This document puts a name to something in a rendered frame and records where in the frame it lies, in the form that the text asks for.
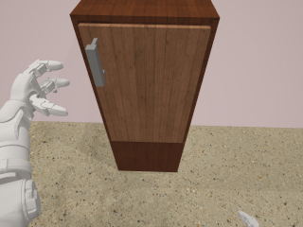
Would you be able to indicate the robot left hand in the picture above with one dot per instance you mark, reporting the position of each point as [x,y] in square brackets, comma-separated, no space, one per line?
[26,86]

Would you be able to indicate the handle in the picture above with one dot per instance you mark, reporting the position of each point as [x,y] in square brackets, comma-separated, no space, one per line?
[93,58]

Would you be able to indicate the cupboard door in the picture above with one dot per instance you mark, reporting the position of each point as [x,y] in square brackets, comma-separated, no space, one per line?
[151,76]

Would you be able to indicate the robot right hand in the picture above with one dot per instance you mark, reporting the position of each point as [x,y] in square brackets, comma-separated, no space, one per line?
[247,220]

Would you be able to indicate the robot left forearm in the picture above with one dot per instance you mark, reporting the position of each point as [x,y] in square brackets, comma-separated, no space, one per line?
[15,122]

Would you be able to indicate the robot left upper arm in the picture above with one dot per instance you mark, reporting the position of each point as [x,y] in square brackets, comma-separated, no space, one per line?
[20,203]

